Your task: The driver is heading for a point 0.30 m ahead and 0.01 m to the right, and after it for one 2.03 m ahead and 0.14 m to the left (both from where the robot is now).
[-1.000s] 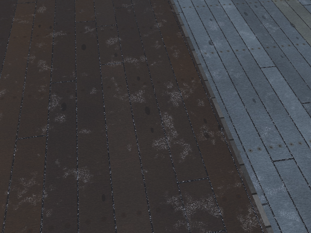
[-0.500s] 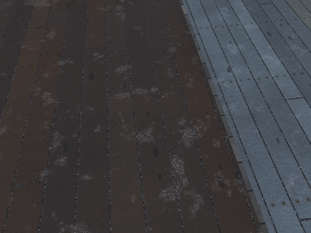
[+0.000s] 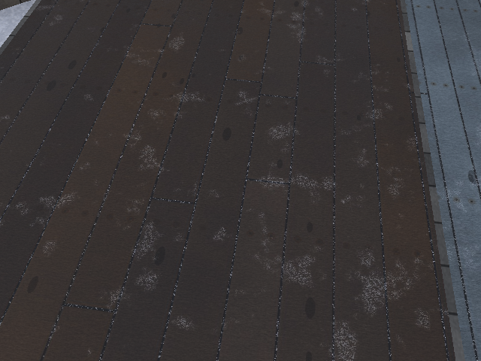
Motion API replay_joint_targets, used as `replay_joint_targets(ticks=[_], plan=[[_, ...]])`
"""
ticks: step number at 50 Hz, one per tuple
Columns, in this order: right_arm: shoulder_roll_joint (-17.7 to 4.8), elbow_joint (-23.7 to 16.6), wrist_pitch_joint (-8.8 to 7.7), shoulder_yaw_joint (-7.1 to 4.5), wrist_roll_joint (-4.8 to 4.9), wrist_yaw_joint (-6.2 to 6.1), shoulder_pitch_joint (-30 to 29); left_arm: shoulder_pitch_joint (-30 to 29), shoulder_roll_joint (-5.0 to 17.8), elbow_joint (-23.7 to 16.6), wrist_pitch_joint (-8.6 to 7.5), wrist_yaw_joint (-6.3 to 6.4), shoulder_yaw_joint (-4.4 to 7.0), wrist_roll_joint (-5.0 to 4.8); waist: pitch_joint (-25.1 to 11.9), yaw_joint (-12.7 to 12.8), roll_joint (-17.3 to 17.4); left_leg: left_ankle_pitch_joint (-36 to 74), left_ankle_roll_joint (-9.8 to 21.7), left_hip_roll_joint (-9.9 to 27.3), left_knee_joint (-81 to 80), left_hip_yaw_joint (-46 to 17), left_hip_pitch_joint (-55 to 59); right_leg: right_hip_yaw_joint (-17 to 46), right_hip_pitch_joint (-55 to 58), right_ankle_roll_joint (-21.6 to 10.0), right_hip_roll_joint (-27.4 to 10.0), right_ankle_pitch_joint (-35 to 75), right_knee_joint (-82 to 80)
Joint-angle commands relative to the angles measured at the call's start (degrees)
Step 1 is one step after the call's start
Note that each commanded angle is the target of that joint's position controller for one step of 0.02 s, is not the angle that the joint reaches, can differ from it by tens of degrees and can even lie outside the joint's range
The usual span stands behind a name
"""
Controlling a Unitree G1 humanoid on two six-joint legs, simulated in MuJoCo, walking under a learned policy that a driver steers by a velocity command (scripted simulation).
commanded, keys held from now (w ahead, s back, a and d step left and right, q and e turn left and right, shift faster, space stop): w+q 0.10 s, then no key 0.90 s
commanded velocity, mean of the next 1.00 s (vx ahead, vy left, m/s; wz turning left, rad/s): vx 0.17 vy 0.00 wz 0.19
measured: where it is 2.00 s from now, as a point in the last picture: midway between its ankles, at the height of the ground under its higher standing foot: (240, 350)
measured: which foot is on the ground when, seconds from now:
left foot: down 0.00-0.30, up 0.32-0.58, down 0.60-1.00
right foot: up 0.00-0.26, down 0.28-1.00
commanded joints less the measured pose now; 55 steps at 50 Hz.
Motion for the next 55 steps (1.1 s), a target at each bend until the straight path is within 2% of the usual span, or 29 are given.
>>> replay_joint_targets(ticks=[1, 3, 6, 9, 11, 13, 14, 15, 16, 17, 18, 19, 20, 21, 22, 24, 25, 27, 28, 29, 30, 31, 32, 33, 35, 38, 42, 47, 55], plan=[[-8.0, -4.7, -1.08, -2.05, -0.05, -0.99, -0.9, 1.7, 5.4, -3.9, 0.38, 0.28, 1.72, 0.8, -4.7, 2.0, 2.5, 16.8, 12.1, 15.5, -12.4, -17.5, 6.0, 0.8, -6.4, 2.1, -2.1, 3.8, -6.2], [-9.3, -4.4, -0.95, -2.48, 0.24, -1.72, 0.3, -2.4, 4.2, -5.3, 0.71, 0.41, 1.23, 0.95, -3.3, 0.9, 2.9, 16.7, 10.8, 13.6, -12.8, -14.6, 3.3, 0.0, -6.4, 3.4, -1.1, 10.8, -14.4], [-9.4, -3.8, -0.25, -2.52, 0.58, -2.39, 2.1, -8.5, 2.8, -6.7, 0.28, -0.1, 0.53, 0.72, -2.4, -1.6, 4.8, 14.4, 7.3, 10.2, -10.8, -11.1, 1.2, -1.0, -1.8, 3.6, 2.0, 23.1, -28.3], [-8.8, -2.0, 0.61, -2.31, 0.58, -2.79, 6.0, -11.5, 3.6, -7.6, -0.46, -1.04, 0.72, 0.41, -3.6, -3.5, 6.3, 17.8, 5.1, 11.2, -6.5, -12.2, 4.4, -1.3, 1.6, 2.5, 4.4, 28.7, -34.4], [-7.9, -1.6, 1.04, -2.04, 0.35, -3.09, 6.5, -10.7, 5.0, -7.6, -0.79, -1.51, 1.33, 0.7, -4.8, -2.9, 7.0, 19.2, 3.8, 12.8, -2.0, -15.0, 9.1, -0.1, 2.3, 0.7, 4.7, 26.5, -36.9], [-7.1, -2.1, 1.28, -1.8, 0.08, -3.3, 4.2, -6.1, 5.8, -6.4, -1.27, -1.59, 1.87, 1.28, -6.3, 0.2, 7.6, 23.0, 2.0, 12.5, 4.1, -16.1, 11.4, -0.6, 7.1, -1.8, 4.7, 27.0, -40.5], [-5.9, -2.8, 1.15, -1.4, -0.16, -3.24, 3.6, -2.8, 7.1, -5.7, -1.64, -1.37, 2.23, 2.1, -8.7, 1.9, 6.3, 23.5, 0.0, 9.5, 9.8, -14.8, 10.2, -0.4, 14.2, -3.3, 2.7, 36.6, -42.2], [-3.5, -4.1, 0.8, -0.47, -1.19, -3.18, 5.5, 1.8, 10.4, -5.9, -1.85, -1.12, 2.68, 3.35, -16.1, 2.5, -0.8, 9.1, -2.9, 5.4, 22.6, -12.4, 2.6, 7.8, 29.1, -7.5, -7.0, 58.4, -37.0], [-1.7, -2.3, 0.57, 0.39, -0.22, -2.95, 15.8, 4.9, 10.2, -4.5, -0.71, -1.21, 2.67, 3.1, -24.7, 0.7, -15.1, -28.8, -6.9, -0.6, 40.0, -9.3, -10.0, 24.4, 43.9, -19.1, -19.9, 66.7, -36.2], [-6.5, -0.9, 1.0, -0.3, 0.18, -2.68, 17.4, 5.8, 7.1, -4.2, 0.26, -1.61, 2.02, 0.76, -26.4, 1.1, -11.0, -31.6, -8.0, 2.1, 45.2, -12.0, -12.8, 30.4, 42.3, -19.6, -20.1, 50.3, -38.8], [-8.7, -1.4, 2.04, -1.05, 0.72, -2.85, 11.2, 2.7, 5.5, -4.7, 0.99, -1.6, 1.45, 0.14, -19.1, 2.4, -6.2, -28.1, -9.2, 3.8, 47.9, -10.8, -15.8, 25.7, 36.5, -17.1, -17.1, 38.4, -40.8], [-8.3, -2.0, 3.16, -1.05, 0.5, -3.29, 6.9, -0.8, 4.1, -4.9, 1.66, -1.54, 0.65, 0.68, -14.5, 2.0, -3.0, -25.0, -9.7, 5.6, 46.1, -8.8, -15.8, 21.7, 29.7, -15.0, -14.4, 31.1, -43.0], [-7.7, -2.7, 4.2, -1.1, -0.05, -3.59, 4.5, -4.3, 2.7, -5.1, 2.16, -1.57, -0.11, 0.93, -10.3, 0.9, -2.5, -23.0, -10.1, 7.3, 41.8, -7.8, -14.3, 18.4, 22.5, -13.9, -12.3, 26.5, -45.2], [-6.1, -2.8, 5.01, -0.87, -0.1, -3.69, 4.6, -6.5, 2.9, -4.8, 2.63, -1.58, -0.21, 1.29, -7.8, -0.8, -4.7, -21.5, -10.1, 8.7, 35.5, -6.5, -10.0, 14.8, 16.2, -12.4, -9.7, 23.4, -47.3], [-4.4, -2.2, 5.37, -0.42, -0.21, -3.83, 5.5, -7.7, 3.6, -4.5, 2.99, -1.56, 0.08, 1.57, -6.8, -1.5, -6.6, -20.3, -10.3, 8.3, 29.6, -4.1, -5.6, 11.1, 12.1, -11.6, -7.1, 23.3, -48.6], [-2.3, -1.3, 5.08, 0.23, -0.67, -4.02, 6.2, -7.4, 4.3, -3.7, 3.32, -1.24, 0.42, 1.62, -8.4, -1.2, -8.0, -17.6, -10.3, 7.8, 21.1, -2.2, 0.1, 7.9, 11.3, -12.2, -5.9, 26.9, -48.3], [-2.4, -0.9, 4.94, 0.25, -0.72, -3.99, 6.1, -6.7, 4.5, -3.2, 3.45, -1.09, 0.49, 1.34, -9.9, -0.9, -7.8, -14.1, -10.0, 7.8, 17.8, -2.0, 2.0, 7.9, 12.4, -12.7, -6.4, 26.4, -48.1], [-2.7, -0.1, 5.0, 0.12, -0.78, -3.76, 6.2, -7.1, 4.5, -2.6, 3.93, -0.86, 0.35, 0.61, -10.7, -1.4, -6.6, -5.6, -9.0, 7.7, 10.0, -1.2, 6.9, 7.5, 11.7, -12.2, -6.5, 18.2, -47.8], [-2.4, 0.3, 5.04, 0.17, -1.07, -3.57, 5.9, -7.6, 4.1, -2.4, 4.19, -0.83, 0.1, 0.35, -9.8, -1.9, -6.2, -1.5, -8.2, 7.2, 5.6, -0.5, 9.8, 7.1, 9.7, -11.0, -5.6, 10.8, -47.9], [-2.8, -0.2, 5.08, 0.18, -1.77, -3.47, 4.5, -6.6, 2.9, -1.7, 4.27, -0.91, -0.41, 0.36, -8.4, -1.7, -5.2, 0.4, -7.1, 7.7, 2.7, -1.2, 11.6, 6.8, 7.5, -8.6, -4.3, 2.6, -48.4], [-4.1, -1.3, 5.02, 0.1, -2.47, -3.56, 2.8, -5.4, 1.8, -1.0, 4.19, -1.08, -0.88, 0.78, -6.7, -1.0, -3.3, 1.5, -5.6, 10.8, 1.0, -4.8, 12.4, 6.2, 5.2, -5.6, -2.8, -4.8, -47.9], [-7.6, -1.8, 5.05, -0.61, -2.07, -3.82, 1.2, -3.8, 2.7, -0.8, 4.16, -1.27, -0.6, 1.24, -3.8, 1.5, 1.1, -4.8, -3.8, 12.4, 0.9, -6.6, 7.9, 3.4, 4.9, -3.2, 0.6, -7.8, -47.0], [-6.9, -0.8, 4.77, -0.78, -1.7, -3.68, 1.0, -4.6, 2.9, -0.7, 4.27, -1.1, -0.51, 1.26, -2.0, 1.3, 4.3, -14.3, -3.1, 10.9, -0.1, -5.9, 1.4, 0.6, 8.8, -1.9, 2.5, -4.5, -45.0], [-4.8, -0.8, 4.2, -0.23, -1.82, -3.59, 0.4, -5.3, 2.9, -0.6, 4.32, -0.87, -0.52, 1.1, -1.1, 1.0, 4.8, -15.5, -3.7, 10.4, -1.3, -5.7, -1.2, 0.4, 11.2, -1.7, 2.5, -1.5, -43.0], [-3.4, -0.6, 3.02, 0.19, -1.9, -3.51, -0.5, -4.1, 2.3, 0.4, 4.5, -0.42, -0.6, 0.84, -1.3, 1.5, 5.9, -9.9, -5.1, 10.2, -1.2, -5.3, -1.1, 0.0, 12.9, -2.5, 2.4, 3.8, -41.0], [-3.5, 0.1, 2.01, 0.15, -1.27, -3.52, 0.8, -3.1, 2.0, 1.7, 4.43, -0.32, -0.56, 0.85, -3.4, 1.4, 4.3, -1.9, -5.5, 10.1, 0.9, -5.1, 1.5, -0.7, 14.5, -2.9, 2.6, 11.6, -39.1], [-3.5, 0.8, 2.06, 0.18, -1.08, -3.65, 1.4, -3.6, 2.2, 3.3, 4.68, -0.32, -0.41, 0.38, -4.5, 1.0, 2.5, 3.1, -5.5, 9.5, 2.3, -4.4, 3.0, -0.6, 16.1, -2.8, 2.4, 17.6, -37.7], [-3.2, 2.0, 2.28, 0.26, -0.94, -3.74, 1.6, -3.9, 2.5, 5.8, 5.34, 0.08, -0.21, 0.13, -4.5, 1.0, 1.2, 5.9, -5.5, 9.0, 2.5, -3.8, 3.9, -0.5, 17.4, -2.6, 2.1, 20.3, -37.2], [-2.5, 5.2, 2.28, 0.36, -0.89, -3.88, 1.5, -4.7, 2.9, 9.8, 6.25, 0.94, 0.07, -0.07, -3.7, 1.2, 1.1, 6.2, -5.7, 8.3, 1.4, -2.8, 4.6, -0.3, 18.7, -2.4, 2.0, 20.7, -37.7]])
